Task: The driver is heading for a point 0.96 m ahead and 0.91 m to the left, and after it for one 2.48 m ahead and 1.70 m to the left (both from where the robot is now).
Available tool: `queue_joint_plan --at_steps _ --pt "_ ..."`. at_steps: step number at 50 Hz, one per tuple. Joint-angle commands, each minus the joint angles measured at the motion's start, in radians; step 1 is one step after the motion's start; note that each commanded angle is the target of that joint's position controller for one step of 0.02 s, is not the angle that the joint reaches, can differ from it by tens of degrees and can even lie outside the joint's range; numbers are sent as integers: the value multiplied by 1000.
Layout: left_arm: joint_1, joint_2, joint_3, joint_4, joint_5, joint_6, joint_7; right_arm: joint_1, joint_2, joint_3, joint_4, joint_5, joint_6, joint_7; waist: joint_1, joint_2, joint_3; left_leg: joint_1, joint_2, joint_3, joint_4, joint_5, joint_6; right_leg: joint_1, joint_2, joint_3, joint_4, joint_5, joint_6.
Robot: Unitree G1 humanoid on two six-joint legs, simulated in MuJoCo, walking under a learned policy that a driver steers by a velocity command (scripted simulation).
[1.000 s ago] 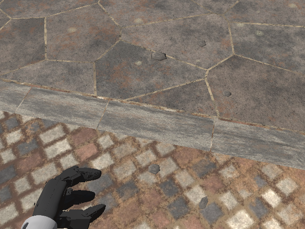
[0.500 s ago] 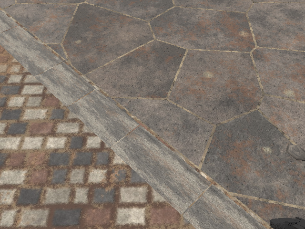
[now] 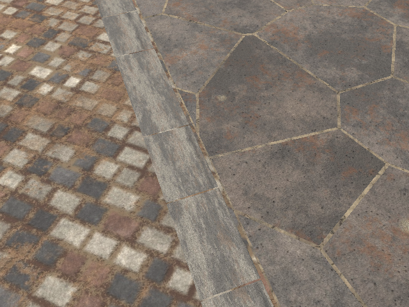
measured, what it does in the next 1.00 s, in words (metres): walks ahead, turning left: left foot, then right foot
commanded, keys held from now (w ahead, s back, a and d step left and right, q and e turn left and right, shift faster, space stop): w+q+shift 0.24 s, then w+shift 0.50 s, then w+q+shift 0.26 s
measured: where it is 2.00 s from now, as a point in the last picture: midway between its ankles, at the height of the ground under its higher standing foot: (30, 105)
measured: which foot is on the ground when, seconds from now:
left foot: up 0.00-0.34, down 0.36-0.82, up 0.84-1.00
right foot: down 0.00-0.36, up 0.38-0.78, down 0.80-1.00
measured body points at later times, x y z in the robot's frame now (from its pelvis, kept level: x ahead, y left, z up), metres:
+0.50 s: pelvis +0.43 +0.07 +0.00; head +0.46 +0.07 +0.45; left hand +0.40 +0.33 -0.12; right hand +0.63 -0.15 -0.13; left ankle +0.44 +0.09 -0.72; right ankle +0.38 -0.12 -0.60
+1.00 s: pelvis +0.89 +0.21 +0.01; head +0.90 +0.22 +0.46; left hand +0.78 +0.47 -0.11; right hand +1.13 +0.04 -0.10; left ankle +0.81 +0.30 -0.62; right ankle +0.93 +0.12 -0.72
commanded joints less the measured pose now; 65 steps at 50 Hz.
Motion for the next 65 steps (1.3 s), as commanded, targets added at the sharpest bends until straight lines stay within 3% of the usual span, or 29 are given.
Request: queue_joint_plan --at_steps 1,4,11,14,16,17,18,19,20,22,24,26,30,33,36,38,39,40,41,42,43,45,51,58,61,62,63,64,65 --pt "176 99 41 23 -4 -8 3 -98 -22 14 -130 -27 11 36 91 -92 -59 -450 154 17 83 87 -26 391 -283 377 -371 -253 -120" --pt "230 65 34 95 -35 -38 -20 -169 36 38 -186 -26 43 61 64 -118 -3 -499 201 38 62 142 -35 337 -262 170 -421 -25 -92" --pt "276 118 44 156 -25 -61 -20 -414 37 64 -284 -20 43 95 63 -81 119 -421 163 220 -357 377 5 328 -183 -212 -511 431 -42" --pt "342 169 49 173 -24 -44 -2 -399 30 65 -256 -24 34 88 39 -108 65 -248 47 312 -480 316 61 446 -194 -261 -382 1091 -25" --pt "314 235 61 168 -21 -15 12 -187 -21 42 -185 -27 25 66 -87 -161 -53 -5 -14 275 -513 203 99 465 -246 -240 -106 1328 -49" --pt "270 242 61 149 -15 -3 12 29 -62 17 -110 -26 20 49 -177 -174 -141 220 -21 220 -559 165 131 392 -256 -219 128 1293 -79" --pt "246 227 60 143 -15 4 5 171 -105 -12 -50 -29 20 26 -231 -117 -188 454 17 131 -659 140 155 217 -190 -232 471 922 -83" --pt "304 77 31 88 -20 -5 -17 64 -200 -36 -62 -27 33 2 -50 196 -211 672 270 -269 -685 103 184 -172 -14 -209 863 -228 -39" --pt "303 125 29 13 -49 -19 -16 69 -231 -45 -111 -31 40 -1 -59 138 -418 791 407 -643 -857 -1 318 -339 24 18 1036 -231 -43" --pt "181 126 21 12 -54 -38 -14 48 -133 -32 -63 -19 22 -19 -25 -65 -112 485 370 -482 -988 64 253 -397 -70 50 893 -101 -52" --pt "198 87 9 44 -19 -13 -23 -17 -59 -6 -47 -21 -14 -28 67 -141 -21 226 276 -314 -1022 153 194 -257 -122 71 746 -101 -47" --pt "204 64 5 47 -5 19 -39 4 -9 15 -20 -5 -44 -24 101 -95 14 99 244 -245 -1071 205 196 -204 -152 72 630 -133 -23" --pt "-44 27 -13 -39 -14 18 -60 56 -22 11 13 10 -75 -3 48 -53 118 33 151 -69 -1173 356 153 -244 -150 0 275 143 -20" --pt "-126 13 -20 -59 -37 7 -77 109 -43 8 36 30 -95 3 11 -37 101 54 171 -25 -1251 541 108 -72 -90 -49 51 422 -65" --pt "-148 52 -7 -58 -32 4 -67 146 -80 6 73 16 -93 -6 11 -21 64 294 202 23 -1175 938 66 -51 -12 -85 -45 386 -113" --pt "-42 102 15 -36 -25 4 -48 156 -123 0 91 -9 -76 -21 80 41 -49 402 240 16 -945 1295 37 85 63 -78 -36 205 -138" --pt "130 142 35 10 -28 6 -31 134 -146 -3 95 -25 -62 -30 172 56 -143 371 249 3 -733 1322 32 262 77 -50 -23 95 -149" --pt "352 180 53 70 -21 9 -11 70 -142 -3 86 -34 -55 -34 296 42 -221 210 211 18 -446 1154 28 512 16 -2 -30 29 -160" --pt "476 279 83 93 12 7 8 116 -1 31 47 -18 -63 -28 280 -158 -349 -63 101 64 -12 567 15 764 -244 300 -42 -293 -192" --pt "412 290 87 88 21 3 -14 231 53 47 24 40 -73 -17 164 -387 -489 -317 -31 -8 247 -77 2 884 -443 867 -279 -450 -287" --pt "288 191 78 71 4 3 -25 95 -32 36 25 18 -66 -29 166 -170 -311 -410 72 -16 247 38 21 741 -376 748 -325 -524 -249" --pt "198 89 54 96 0 -12 -30 2 -12 41 15 8 -50 -12 116 -8 -92 -378 157 9 129 137 13 447 -318 452 -371 -276 -206" --pt "206 40 38 183 -36 -62 -44 -147 85 61 -77 -11 26 43 25 -96 94 -426 231 77 -23 250 -23 195 -212 -41 -518 68 -107" --pt "266 115 45 209 -47 -68 -13 -316 73 65 -137 -8 5 73 19 -85 102 -291 114 303 -509 491 54 410 -178 -300 -471 923 -52" --pt "227 206 72 177 -29 -10 15 -48 -15 27 -59 5 1 49 -132 -160 -88 -1 -1 322 -515 322 93 519 -214 -285 -79 1347 -56" --pt "176 224 80 153 -22 11 16 163 -59 -1 4 6 2 36 -224 -158 -186 215 -18 277 -531 247 122 450 -226 -254 199 1308 -75" --pt "150 214 83 148 -16 18 7 283 -97 -33 47 7 9 11 -257 -96 -214 407 -3 180 -599 164 151 289 -169 -244 542 914 -65" --pt "119 55 45 108 -5 10 -13 174 -155 -52 41 23 22 -7 -135 171 -92 432 139 -83 -624 224 186 -32 20 -211 904 -151 -37" --pt "170 48 34 -25 -42 -15 -20 133 -253 -71 -5 -19 35 -2 -40 241 -294 733 314 -633 -821 109 422 -396 98 6 1122 -307 6"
